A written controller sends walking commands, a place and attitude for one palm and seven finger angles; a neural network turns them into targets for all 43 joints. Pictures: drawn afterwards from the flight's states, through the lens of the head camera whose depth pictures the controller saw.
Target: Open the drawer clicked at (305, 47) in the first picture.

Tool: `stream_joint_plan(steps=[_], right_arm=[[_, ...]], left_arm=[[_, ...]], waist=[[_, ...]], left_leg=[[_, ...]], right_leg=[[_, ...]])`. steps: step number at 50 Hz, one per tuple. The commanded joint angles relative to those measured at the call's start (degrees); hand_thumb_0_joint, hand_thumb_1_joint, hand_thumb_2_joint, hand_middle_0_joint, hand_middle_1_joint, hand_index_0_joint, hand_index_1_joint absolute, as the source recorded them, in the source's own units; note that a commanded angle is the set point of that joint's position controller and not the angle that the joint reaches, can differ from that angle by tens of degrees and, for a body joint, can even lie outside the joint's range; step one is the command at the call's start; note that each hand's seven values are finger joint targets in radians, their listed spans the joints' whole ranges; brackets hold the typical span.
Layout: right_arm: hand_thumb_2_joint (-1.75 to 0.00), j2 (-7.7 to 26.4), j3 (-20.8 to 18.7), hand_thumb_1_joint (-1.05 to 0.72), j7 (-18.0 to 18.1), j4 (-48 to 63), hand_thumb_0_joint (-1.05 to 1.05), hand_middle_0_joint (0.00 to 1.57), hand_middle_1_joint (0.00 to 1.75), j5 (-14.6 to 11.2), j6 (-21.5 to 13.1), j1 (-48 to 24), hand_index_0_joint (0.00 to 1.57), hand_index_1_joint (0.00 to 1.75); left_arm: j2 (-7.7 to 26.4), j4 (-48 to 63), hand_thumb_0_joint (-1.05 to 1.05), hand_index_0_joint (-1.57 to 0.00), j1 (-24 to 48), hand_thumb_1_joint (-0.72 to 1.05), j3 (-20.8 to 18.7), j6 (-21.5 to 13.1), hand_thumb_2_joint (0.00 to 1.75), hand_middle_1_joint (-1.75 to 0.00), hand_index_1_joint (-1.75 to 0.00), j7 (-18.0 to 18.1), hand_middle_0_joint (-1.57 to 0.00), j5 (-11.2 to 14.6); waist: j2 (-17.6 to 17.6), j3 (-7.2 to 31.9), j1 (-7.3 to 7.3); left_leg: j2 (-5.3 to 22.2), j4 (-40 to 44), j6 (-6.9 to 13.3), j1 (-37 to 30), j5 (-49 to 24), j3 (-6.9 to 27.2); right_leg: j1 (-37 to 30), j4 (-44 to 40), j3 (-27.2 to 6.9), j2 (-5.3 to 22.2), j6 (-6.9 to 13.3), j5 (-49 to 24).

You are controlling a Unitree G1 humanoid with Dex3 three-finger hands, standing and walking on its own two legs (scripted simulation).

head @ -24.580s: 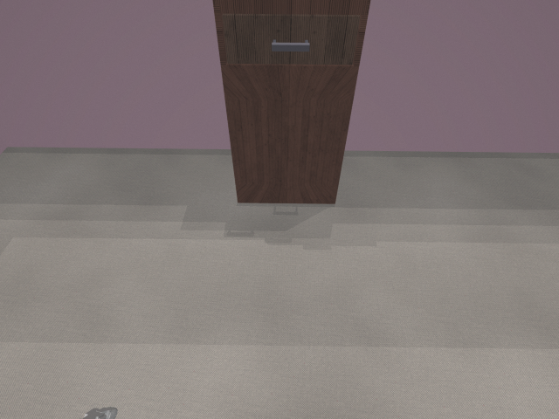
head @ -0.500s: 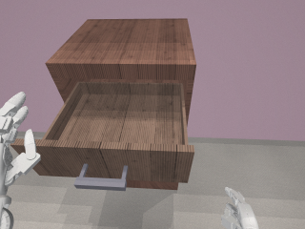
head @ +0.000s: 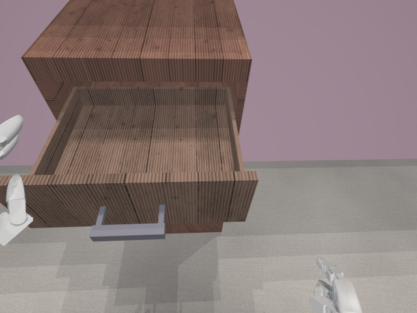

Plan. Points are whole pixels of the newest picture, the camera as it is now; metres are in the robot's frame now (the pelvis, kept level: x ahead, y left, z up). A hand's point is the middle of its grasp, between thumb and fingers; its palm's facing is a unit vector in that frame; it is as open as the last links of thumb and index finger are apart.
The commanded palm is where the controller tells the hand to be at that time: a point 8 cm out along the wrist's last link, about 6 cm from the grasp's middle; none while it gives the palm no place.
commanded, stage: step back with the hand held close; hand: left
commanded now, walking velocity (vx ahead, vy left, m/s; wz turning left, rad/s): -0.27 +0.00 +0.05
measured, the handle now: (130, 221) +0.27 +0.16 +0.04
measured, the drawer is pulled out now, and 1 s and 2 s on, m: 0.29 0.29 0.29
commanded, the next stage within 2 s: stop stepping back and stand still in 0.66 s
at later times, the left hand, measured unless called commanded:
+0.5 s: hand out of the picture +0.09 +0.24 +0.21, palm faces +0.43 -0.79 -0.43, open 7.4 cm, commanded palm +0.02 +0.29 +0.22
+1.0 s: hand out of the picture -0.05 +0.21 +0.21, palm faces +0.43 -0.76 -0.49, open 7.4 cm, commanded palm -0.11 +0.25 +0.22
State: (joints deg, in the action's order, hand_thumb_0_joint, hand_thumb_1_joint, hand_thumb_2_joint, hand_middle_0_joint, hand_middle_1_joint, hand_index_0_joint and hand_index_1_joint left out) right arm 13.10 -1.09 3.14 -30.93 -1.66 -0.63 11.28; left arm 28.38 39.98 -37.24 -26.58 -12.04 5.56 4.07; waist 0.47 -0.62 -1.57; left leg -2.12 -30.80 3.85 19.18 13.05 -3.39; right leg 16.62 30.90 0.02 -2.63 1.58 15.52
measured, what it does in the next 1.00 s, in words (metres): walks backwards: right foot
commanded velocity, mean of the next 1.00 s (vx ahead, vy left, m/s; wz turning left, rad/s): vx -0.17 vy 0.02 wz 0.03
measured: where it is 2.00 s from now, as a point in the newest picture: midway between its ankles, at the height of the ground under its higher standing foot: outside the picture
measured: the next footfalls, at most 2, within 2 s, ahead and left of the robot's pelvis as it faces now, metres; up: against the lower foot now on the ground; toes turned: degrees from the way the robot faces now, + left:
right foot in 0.70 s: -0.15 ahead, -0.12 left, +0.00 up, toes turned -1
left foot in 1.02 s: -0.25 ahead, +0.10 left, +0.00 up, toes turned +4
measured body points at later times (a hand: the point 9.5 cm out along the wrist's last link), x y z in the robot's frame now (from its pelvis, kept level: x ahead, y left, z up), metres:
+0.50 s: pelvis -0.10 +0.00 -0.01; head -0.09 +0.03 +0.44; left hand +0.06 +0.28 +0.23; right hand +0.06 -0.25 -0.08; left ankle -0.07 +0.12 -0.73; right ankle -0.02 -0.10 -0.72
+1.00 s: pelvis -0.24 -0.03 +0.00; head -0.24 -0.03 +0.45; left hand -0.08 +0.25 +0.23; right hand -0.08 -0.28 -0.08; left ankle -0.29 +0.10 -0.73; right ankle -0.19 -0.12 -0.73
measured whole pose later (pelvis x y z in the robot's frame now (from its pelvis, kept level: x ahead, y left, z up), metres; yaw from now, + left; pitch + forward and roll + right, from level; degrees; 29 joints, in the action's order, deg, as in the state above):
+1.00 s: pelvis -0.24 -0.03 +0.00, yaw +2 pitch +2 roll +1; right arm 13.9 -0.9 3.6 -34.7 -0.7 -4.3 14.6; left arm 24.4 36.7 -36.4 -25.3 -13.3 9.1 2.4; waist 0.8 3.4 -1.9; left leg 0.5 -32.8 1.5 12.5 22.8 -1.1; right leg 20.0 29.2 3.3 -0.1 2.4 11.1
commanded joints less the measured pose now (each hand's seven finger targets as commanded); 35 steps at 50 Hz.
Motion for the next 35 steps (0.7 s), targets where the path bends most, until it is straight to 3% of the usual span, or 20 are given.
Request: stream_joint_plan(steps=[1, 3, 6, 9, 10, 12, 13, 14, 16, 18, 20, 21, 22, 23, 24, 25, 27, 28, 32, 35], right_arm=[[-0.90, 6.0, -2.1, -0.90, 0.2, 8.7, 0.00, 0.20, 0.30, 0.9, -4.4, -4.9, 0.20, 0.30], [-0.90, 6.0, -1.9, -0.90, 0.4, 8.0, 0.00, 0.20, 0.30, 1.4, -5.3, -3.8, 0.20, 0.30], [-0.90, 6.8, -2.0, -0.90, 0.2, 7.3, 0.00, 0.20, 0.30, 1.0, -6.5, -2.6, 0.20, 0.30], [-0.90, 7.1, -1.5, -0.90, 0.0, 7.9, 0.00, 0.20, 0.30, 0.3, -7.0, -3.8, 0.20, 0.30], [-0.90, 6.8, -1.4, -0.90, 0.0, 8.3, 0.00, 0.20, 0.30, 0.2, -6.9, -4.2, 0.20, 0.30], [-0.90, 6.4, -1.6, -0.90, 0.1, 7.5, 0.00, 0.20, 0.30, 0.5, -6.8, -3.7, 0.20, 0.30], [-0.90, 5.5, -1.5, -0.90, -0.1, 6.3, 0.00, 0.20, 0.30, 0.4, -6.7, -3.0, 0.20, 0.30], [-0.90, 5.3, -1.3, -0.90, -0.3, 6.4, 0.00, 0.20, 0.30, 0.7, -6.5, -4.2, 0.20, 0.30], [-0.90, 5.0, -0.6, -0.90, -0.3, 6.8, 0.00, 0.20, 0.30, 0.8, -6.5, -5.3, 0.20, 0.30], [-0.90, 3.7, 0.6, -0.90, 0.4, 7.0, 0.00, 0.20, 0.30, 1.1, -5.9, -5.4, 0.20, 0.30], [-0.90, 4.3, 0.5, -0.90, 0.6, 6.0, 0.00, 0.20, 0.30, 1.2, -5.8, -4.1, 0.20, 0.30], [-0.90, 6.4, -0.8, -0.90, 0.8, 6.0, 0.00, 0.20, 0.30, 1.6, -6.0, -4.7, 0.20, 0.30], [-0.90, 6.1, -0.7, -0.90, 0.5, 6.6, 0.00, 0.20, 0.30, 1.9, -6.6, -4.8, 0.20, 0.30], [-0.90, 4.8, -1.1, -0.90, 0.0, 6.0, 0.00, 0.20, 0.30, 2.2, -7.7, -4.1, 0.20, 0.30], [-0.90, 4.8, -1.8, -0.90, -0.5, 5.5, 0.00, 0.20, 0.30, 2.2, -8.4, -2.8, 0.20, 0.30], [-0.90, 4.8, -2.3, -0.90, -0.6, 5.6, 0.00, 0.20, 0.30, 2.5, -8.8, -2.2, 0.20, 0.30], [-0.90, 5.0, -2.6, -0.90, -1.1, 3.9, 0.00, 0.20, 0.30, 2.5, -9.5, -1.9, 0.20, 0.30], [-0.90, 5.3, -2.9, -0.90, -1.6, 2.9, 0.00, 0.20, 0.30, 2.3, -9.7, -2.1, 0.20, 0.30], [-0.90, 5.8, -2.3, -0.90, -2.3, 1.1, 0.00, 0.20, 0.30, 2.4, -10.1, -3.5, 0.20, 0.30], [-0.90, 6.2, -2.0, -0.90, -2.5, 1.6, 0.00, 0.20, 0.30, 1.8, -10.3, -5.4, 0.20, 0.30]], left_arm=[[7.8, 11.4, 0.00, -0.20, 1.2, 0.90, -9.5, -3.9, 0.90, -0.30, -0.30, 3.0, -0.20, 0.5], [6.8, 9.5, 0.00, -0.20, 3.1, 0.90, -9.2, -3.7, 0.90, -0.30, -0.30, 3.3, -0.20, 0.2], [5.4, 7.7, 0.00, -0.20, 6.0, 0.90, -7.2, -3.3, 0.90, -0.30, -0.30, 3.4, -0.20, -0.2], [4.7, 5.8, 0.00, -0.20, 8.4, 0.90, -6.0, -3.2, 0.90, -0.30, -0.30, 3.0, -0.20, -0.6], [5.3, 5.3, 0.00, -0.20, 9.2, 0.90, -6.3, -3.2, 0.90, -0.30, -0.30, 3.1, -0.20, -0.7], [5.4, 6.3, 0.00, -0.20, 11.0, 0.90, -4.9, -3.5, 0.90, -0.30, -0.30, 3.5, -0.20, -1.0], [5.2, 6.4, 0.00, -0.20, 11.1, 0.90, -4.0, -3.5, 0.90, -0.30, -0.30, 3.9, -0.20, -0.8], [5.1, 6.9, 0.00, -0.20, 10.8, 0.90, -3.5, -3.5, 0.90, -0.30, -0.30, 4.1, -0.20, -0.8], [7.6, 9.0, 0.00, -0.20, 11.9, 0.90, -6.2, -3.8, 0.90, -0.30, -0.30, 4.4, -0.20, -0.9], [6.8, 8.5, 0.00, -0.20, 9.3, 0.90, -6.5, -4.2, 0.90, -0.30, -0.30, 4.9, -0.20, -1.1], [6.6, 10.0, 0.00, -0.20, 8.3, 0.90, -6.5, -5.1, 0.90, -0.30, -0.30, 5.3, -0.20, -0.9], [8.1, 12.5, 0.00, -0.20, 8.8, 0.90, -7.6, -6.1, 0.90, -0.30, -0.30, 5.4, -0.20, -0.8], [6.5, 14.0, 0.00, -0.20, 8.8, 0.90, -7.3, -7.2, 0.90, -0.30, -0.30, 5.6, -0.20, -1.2], [7.0, 14.1, 0.00, -0.20, 8.4, 0.90, -8.1, -7.3, 0.90, -0.30, -0.30, 5.5, -0.20, -1.2], [7.6, 14.4, 0.00, -0.20, 7.7, 0.90, -9.1, -7.7, 0.90, -0.30, -0.30, 5.0, -0.20, -0.9], [7.6, 15.3, 0.00, -0.20, 6.9, 0.90, -10.1, -7.7, 0.90, -0.30, -0.30, 4.9, -0.20, -0.9], [5.5, 16.3, 0.00, -0.20, 6.5, 0.90, -8.6, -7.2, 0.90, -0.30, -0.30, 4.4, -0.20, -0.1], [4.7, 15.1, 0.00, -0.20, 6.3, 0.90, -7.9, -7.2, 0.90, -0.30, -0.30, 4.1, -0.20, -0.3], [3.4, 10.3, 0.00, -0.20, 7.2, 0.90, -6.2, -6.9, 0.90, -0.30, -0.30, 2.9, -0.20, 0.1], [5.0, 8.8, 0.00, -0.20, 8.1, 0.90, -7.5, -7.7, 0.90, -0.30, -0.30, 1.8, -0.20, 0.6]], waist=[[-11.9, 8.2, 2.08], [-9.8, 6.1, 1.75], [-5.8, 5.4, 1.04], [-1.9, 3.3, 0.79], [2.0, 2.0, 0.72], [7.5, -0.3, 0.15], [11.6, 0.6, -0.10], [12.1, 1.6, 0.24], [9.9, 4.1, 0.03], [6.2, 2.8, 0.44], [-0.8, 2.5, -0.04], [-9.5, 1.8, 0.11], [-18.7, 3.2, 1.06], [-17.4, 5.6, 0.98], [-16.5, 8.8, 0.88], [-16.8, 8.4, 1.03], [-12.4, 8.8, 0.71], [-11.6, 8.7, 0.90], [-12.2, 7.8, 0.72], [-9.9, 9.2, 1.43]], left_leg=[[15.3, 11.9, 1.6, 3.3, -11.8, 13.4], [16.5, 13.2, 2.7, 8.1, -5.9, 14.1], [15.9, 10.5, 2.1, 7.2, -2.3, 12.7], [13.0, 8.1, 1.2, 14.1, 14.8, 11.7], [10.2, 4.7, 0.4, 14.8, 20.8, 10.2], [3.5, -12.4, -2.5, 5.3, 19.8, 6.5], [1.4, -22.7, -3.8, 0.0, 15.9, 4.2], [1.3, -29.5, -4.0, -0.7, 15.8, 4.4], [2.9, -26.3, -3.8, 1.0, 15.6, 5.3], [3.3, -11.4, -3.5, -0.6, 14.2, 3.5], [2.9, 5.6, -3.0, -1.2, 8.6, 2.7], [8.9, 12.3, -1.0, 1.6, 8.1, 10.1], [17.0, 13.4, 2.4, 6.9, -1.5, 18.9], [20.4, 11.5, 3.7, 5.2, -15.4, 17.8], [20.7, 12.1, 3.5, 7.4, -12.7, 15.0], [20.1, 10.9, 3.8, 8.6, -15.4, 15.3], [19.5, 6.3, 3.9, -0.7, -30.8, 13.1], [18.7, 5.2, 3.3, -4.1, -34.2, 12.2], [18.2, 3.9, 1.4, -8.4, -35.6, 12.7], [16.4, 2.1, -0.1, -5.5, -24.4, 10.8]], right_leg=[[-5.5, 7.6, -1.5, 2.7, -1.2, 5.9], [-6.7, 9.8, -1.4, 2.4, -1.6, 8.0], [-5.9, 6.3, -1.7, 3.1, -1.5, 4.7], [-6.8, 2.3, -4.5, 5.6, -0.6, 3.1], [-3.2, -2.3, -8.4, 7.9, 0.4, 8.4], [13.1, -18.0, -20.6, 16.4, 4.8, 25.5], [18.2, -22.1, -22.9, 21.3, 6.8, 28.5], [18.3, -22.1, -21.5, 22.9, 8.0, 25.1], [12.7, -17.4, -16.6, 21.4, 7.9, 13.4], [9.2, -13.4, -9.4, 16.3, 4.8, 5.8], [4.8, -8.0, -6.6, 12.4, 2.1, 2.4], [3.7, -0.4, -5.1, 8.8, 0.6, 1.0], [0.3, 9.9, -0.5, 3.8, -1.7, 0.7], [2.0, 17.4, -0.6, 2.1, -2.2, 7.6], [0.1, 24.1, -1.6, 2.2, -1.8, 12.8], [0.5, 25.8, -1.8, 1.6, -2.1, 13.4], [5.0, 22.3, -1.8, 1.3, -2.7, 11.3], [6.3, 19.2, -0.7, 1.4, -3.0, 10.7], [4.2, 3.2, 0.2, 1.5, -3.0, 5.4], [-2.8, -6.8, 1.6, 1.9, -3.2, -4.5]])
